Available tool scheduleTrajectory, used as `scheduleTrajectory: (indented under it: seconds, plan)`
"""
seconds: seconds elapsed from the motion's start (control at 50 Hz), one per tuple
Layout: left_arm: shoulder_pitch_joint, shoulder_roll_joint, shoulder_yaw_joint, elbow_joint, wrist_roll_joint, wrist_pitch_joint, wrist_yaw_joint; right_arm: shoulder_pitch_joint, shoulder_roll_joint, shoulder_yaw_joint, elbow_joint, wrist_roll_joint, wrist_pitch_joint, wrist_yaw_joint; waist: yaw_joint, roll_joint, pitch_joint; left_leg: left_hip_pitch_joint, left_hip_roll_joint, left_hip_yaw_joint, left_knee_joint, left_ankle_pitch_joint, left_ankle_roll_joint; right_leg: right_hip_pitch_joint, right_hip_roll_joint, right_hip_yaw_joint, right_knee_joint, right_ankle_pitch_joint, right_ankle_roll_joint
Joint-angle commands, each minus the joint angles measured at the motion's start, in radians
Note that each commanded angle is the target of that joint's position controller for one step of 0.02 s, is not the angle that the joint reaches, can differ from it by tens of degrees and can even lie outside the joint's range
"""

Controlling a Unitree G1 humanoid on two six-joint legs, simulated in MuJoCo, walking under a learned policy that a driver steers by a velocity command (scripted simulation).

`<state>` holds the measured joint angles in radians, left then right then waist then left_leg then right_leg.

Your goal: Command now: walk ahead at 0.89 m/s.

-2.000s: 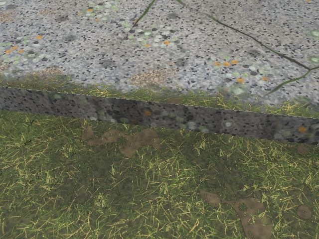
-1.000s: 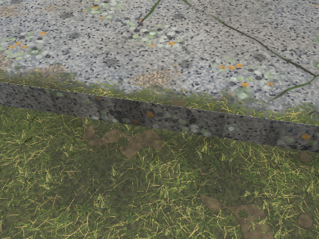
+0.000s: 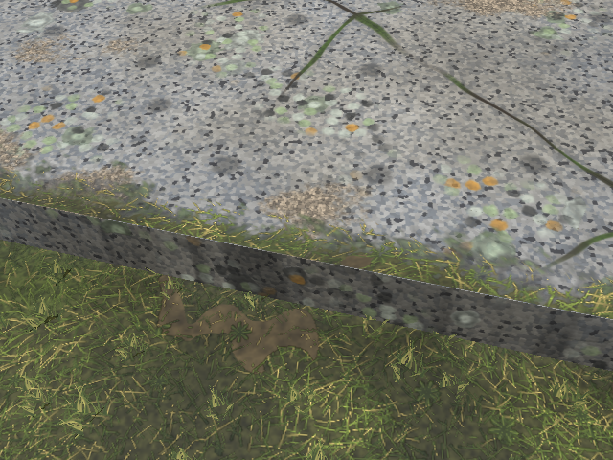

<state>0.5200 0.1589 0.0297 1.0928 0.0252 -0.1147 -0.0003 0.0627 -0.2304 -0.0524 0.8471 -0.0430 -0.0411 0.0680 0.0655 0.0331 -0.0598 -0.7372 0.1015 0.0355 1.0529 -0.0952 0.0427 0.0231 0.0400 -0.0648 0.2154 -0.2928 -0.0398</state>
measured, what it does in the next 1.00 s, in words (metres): walks ahead: left foot, then right foot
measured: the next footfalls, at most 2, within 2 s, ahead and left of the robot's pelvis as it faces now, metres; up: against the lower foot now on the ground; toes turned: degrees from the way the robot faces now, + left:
left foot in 0.20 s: +0.36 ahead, +0.11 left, +0.00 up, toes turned +4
right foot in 0.68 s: +0.76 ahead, -0.03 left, +0.00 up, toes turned -4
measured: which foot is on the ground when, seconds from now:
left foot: up 0.00-0.18, down 0.20-0.64, up 0.66-1.00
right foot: down 0.00-0.22, up 0.24-0.66, down 0.68-1.00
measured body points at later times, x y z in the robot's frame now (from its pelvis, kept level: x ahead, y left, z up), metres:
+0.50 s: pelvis +0.42 +0.06 +0.00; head +0.43 +0.05 +0.45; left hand +0.61 +0.28 -0.11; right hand +0.33 -0.19 -0.14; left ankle +0.32 +0.11 -0.74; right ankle +0.59 -0.10 -0.67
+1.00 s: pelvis +0.88 +0.05 +0.00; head +0.92 +0.04 +0.45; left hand +0.71 +0.24 -0.13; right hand +1.18 -0.06 -0.05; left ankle +1.02 +0.15 -0.46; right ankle +0.72 -0.03 -0.74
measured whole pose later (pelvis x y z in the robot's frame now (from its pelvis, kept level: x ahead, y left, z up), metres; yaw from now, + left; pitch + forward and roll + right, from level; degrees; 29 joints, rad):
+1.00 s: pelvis +0.88 +0.05 +0.00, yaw +9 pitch +4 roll +2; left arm 0.58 0.15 -0.03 1.15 0.00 -0.12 -0.01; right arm -0.10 -0.08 0.08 0.56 0.01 0.00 -0.01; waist -0.02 0.00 0.01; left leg -1.37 -0.01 0.13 1.85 -0.44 0.19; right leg 0.13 0.02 -0.23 0.14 -0.27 -0.04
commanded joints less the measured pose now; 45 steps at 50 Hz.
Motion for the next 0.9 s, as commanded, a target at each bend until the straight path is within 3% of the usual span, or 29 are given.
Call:
scheduleTrajectory:
  seconds: [0.02,0.1,0.14,0.18,0.2,0.22,0.24,0.26,0.28,0.3,0.34,0.38,0.42,0.48,0.52,0.54,0.58,0.62,0.64,0.66,0.68,0.7,0.72,0.74,0.78,0.82,0.86,0.88,0.9]
  plan:
    - [-0.015,0.135,0.02,-0.055,-0.008,-0.025,0.005,-0.181,-0.028,0.007,-0.11,0.014,-0.002,0.005,-0.022,-0.085,0.229,-0.084,-0.005,0.037,-0.219,0.078,-0.008,-0.079,-0.227,0.169,-0.244,0.092,-0.149]
    - [0.009,0.164,0.025,-0.042,-0.015,-0.028,0.008,-0.251,-0.033,0.014,-0.15,0.017,-0.004,-0.003,-0.022,-0.094,0.231,0.047,-0.045,0.098,-0.415,0.087,0.058,0.053,-0.261,0.07,-0.259,0.455,-0.14]
    - [0.011,0.2,0.03,-0.037,-0.01,-0.023,0.009,-0.195,-0.058,0.005,-0.142,0.014,-0.008,-0.02,-0.062,-0.146,0.153,0.205,-0.124,0.141,-0.443,0.007,0.1,0.12,-0.272,0.018,-0.089,0.987,-0.121]
    - [-0.01,0.256,0.048,-0.035,0.01,0.0,0.021,0.113,-0.126,-0.026,-0.059,0.016,-0.015,-0.043,-0.209,-0.201,-0.022,0.522,-0.19,0.13,-0.441,-0.112,0.138,0.11,-0.286,-0.003,0.307,1.268,-0.1]
    - [-0.054,0.261,0.052,-0.048,0.011,0.01,0.024,0.339,-0.169,-0.048,0.014,0.012,-0.019,-0.056,-0.317,-0.175,-0.122,0.798,-0.149,0.082,-0.485,-0.119,0.155,-0.047,-0.241,-0.017,0.605,1.105,-0.088]
    - [-0.007,0.125,0.024,-0.087,-0.015,0.01,0.0,0.447,-0.263,-0.074,0.042,-0.022,-0.026,-0.068,-0.272,0.025,-0.239,1.109,0.104,-0.263,-0.524,-0.534,0.198,-0.418,-0.121,-0.005,1.003,0.494,-0.074]
    - [0.014,0.077,0.016,-0.115,-0.034,-0.017,-0.017,0.433,-0.284,-0.08,0.056,-0.014,-0.029,-0.05,-0.199,0.208,-0.325,1.163,0.272,-0.823,-0.771,-0.833,0.239,-0.656,0.024,0.14,1.239,-0.13,-0.082]
    - [-0.098,0.142,0.033,-0.147,-0.037,-0.024,-0.01,0.315,-0.239,-0.074,0.056,-0.006,-0.034,-0.041,-0.167,0.134,-0.157,1.045,0.228,-0.794,-0.848,-0.781,0.213,-0.769,-0.043,0.19,1.298,-0.03,-0.112]
    - [-0.18,0.156,0.032,-0.169,-0.033,-0.028,-0.011,0.256,-0.161,-0.056,0.057,0.002,-0.046,-0.038,-0.144,0.0,-0.036,0.881,0.215,-0.615,-0.839,-0.585,0.205,-0.77,-0.097,0.158,1.258,0.073,-0.111]
    - [-0.198,0.135,0.026,-0.172,-0.023,-0.026,-0.016,0.224,-0.113,-0.044,0.067,0.002,-0.057,-0.037,-0.105,-0.061,0.021,0.74,0.178,-0.501,-0.854,-0.449,0.186,-0.715,-0.134,0.153,1.186,0.105,-0.105]
    - [-0.172,0.09,0.015,-0.176,0.017,0.007,-0.034,0.214,-0.056,-0.02,0.101,0.013,-0.07,-0.044,-0.026,-0.019,0.067,0.552,0.109,-0.354,-0.894,-0.375,0.154,-0.621,-0.173,0.156,1.097,0.106,-0.076]
    - [-0.239,0.074,0.006,-0.213,0.026,0.029,-0.049,0.253,-0.058,-0.011,0.123,0.031,-0.085,-0.051,-0.012,0.005,0.133,0.49,0.088,-0.287,-0.949,-0.322,0.156,-0.671,-0.2,0.133,1.045,0.128,-0.049]
    - [-0.354,0.097,0.001,-0.253,0.027,0.039,-0.053,0.287,-0.067,-0.006,0.126,0.036,-0.091,-0.048,-0.03,-0.02,0.187,0.476,0.033,-0.183,-0.992,-0.187,0.142,-0.743,-0.204,0.078,0.944,0.221,-0.03]
    - [-0.536,0.098,-0.018,-0.323,0.016,0.025,-0.058,0.343,-0.065,0.003,0.13,0.044,-0.104,-0.043,-0.074,-0.021,0.238,0.438,-0.027,-0.055,-1.016,0.152,0.127,-0.642,-0.164,-0.009,0.59,0.385,-0.013]
    - [-0.621,0.082,-0.035,-0.352,-0.005,0.019,-0.058,0.406,-0.11,0.0,0.142,0.055,-0.117,-0.052,-0.108,-0.009,0.233,0.487,0.001,-0.045,-1.052,0.391,0.114,-0.529,-0.116,-0.06,0.408,0.476,-0.022]
    - [-0.583,0.071,-0.04,-0.342,-0.013,0.024,-0.046,0.441,-0.109,0.002,0.158,0.046,-0.116,-0.058,-0.1,0.037,0.184,0.598,0.033,-0.029,-1.033,0.54,0.118,-0.504,-0.092,-0.076,0.45,0.456,-0.038]
    - [-0.513,0.112,-0.029,-0.327,-0.008,0.023,-0.02,0.427,-0.126,0.006,0.157,0.033,-0.107,-0.073,-0.048,0.047,0.111,0.805,0.058,0.0,-0.886,1.01,0.102,-0.498,-0.037,-0.089,0.465,0.364,-0.085]
    - [-0.284,0.187,0.002,-0.284,-0.001,0.024,0.005,0.364,-0.171,-0.005,0.142,0.007,-0.088,-0.095,0.088,0.087,-0.028,0.899,0.098,-0.011,-0.582,1.292,0.1,-0.341,-0.008,-0.045,0.449,0.233,-0.135]
    - [-0.077,0.23,0.028,-0.224,0.003,0.023,0.015,0.28,-0.19,-0.015,0.116,0.007,-0.073,-0.096,0.195,0.086,-0.104,0.804,0.081,-0.011,-0.335,1.226,0.103,-0.119,-0.006,-0.032,0.372,0.243,-0.146]
    - [0.123,0.264,0.055,-0.156,0.017,0.024,0.026,0.184,-0.205,-0.023,0.096,0.017,-0.07,-0.086,0.302,0.043,-0.143,0.615,-0.015,0.021,0.006,0.946,0.095,0.122,-0.034,-0.043,0.273,0.277,-0.145]
    - [0.15,0.319,0.066,-0.11,0.039,0.02,0.025,0.142,-0.025,0.013,0.054,0.007,-0.087,-0.072,0.21,-0.214,-0.063,0.201,-0.193,-0.031,0.472,-0.241,0.092,0.267,-0.224,0.21,0.314,0.264,-0.122]
    - [0.037,0.311,0.061,-0.134,0.044,0.023,0.009,0.375,0.032,0.027,0.003,0.078,-0.105,-0.071,-0.003,-0.282,-0.178,-0.026,-0.238,-0.228,0.603,-0.307,0.104,0.381,-0.408,0.7,0.184,0.348,-0.238]
    - [-0.09,0.232,0.059,-0.144,0.031,0.032,0.0,0.352,-0.003,0.028,0.014,0.06,-0.099,-0.075,-0.034,-0.174,-0.091,-0.103,-0.138,-0.149,0.614,-0.205,0.112,0.275,-0.402,0.709,0.058,-0.064,-0.281]
    - [-0.129,0.13,0.037,-0.151,0.03,0.028,-0.006,0.278,-0.029,0.022,0.005,0.046,-0.082,-0.071,-0.032,-0.054,0.019,-0.141,-0.109,-0.104,0.692,-0.174,0.106,0.136,-0.383,0.619,0.01,-0.169,-0.269]
    - [-0.105,0.075,0.015,-0.112,0.02,0.009,-0.006,0.221,0.04,0.041,-0.04,0.007,-0.049,-0.053,-0.078,0.028,0.065,-0.194,-0.086,-0.112,0.865,-0.135,0.111,-0.063,-0.333,0.426,-0.007,-0.103,-0.179]
    - [-0.072,0.065,0.002,-0.053,0.008,-0.012,-0.008,0.108,0.126,0.072,-0.128,0.008,-0.009,-0.038,-0.108,-0.034,0.157,-0.368,-0.075,-0.125,1.035,-0.172,0.108,-0.224,-0.318,0.279,-0.027,-0.051,-0.116]
    - [-0.115,0.065,-0.016,-0.054,0.02,-0.035,-0.025,-0.039,0.149,0.096,-0.232,0.024,0.014,-0.054,-0.143,-0.037,0.222,-0.426,-0.085,-0.098,0.961,-0.222,0.101,-0.404,-0.271,0.103,-0.081,0.03,-0.031]
    - [-0.061,0.083,-0.018,-0.034,0.026,-0.046,-0.029,-0.124,0.174,0.106,-0.272,0.034,0.026,-0.077,-0.116,-0.09,0.221,-0.521,-0.125,-0.033,1.146,-0.299,0.111,-0.382,-0.297,0.089,-0.123,0.187,-0.038]
    - [-0.035,0.104,-0.02,-0.02,0.013,-0.054,-0.033,-0.156,0.162,0.106,-0.317,0.031,0.033,-0.099,-0.134,-0.086,0.239,-0.603,-0.105,-0.053,1.141,-0.342,0.124,-0.333,-0.301,0.049,-0.137,0.281,-0.008]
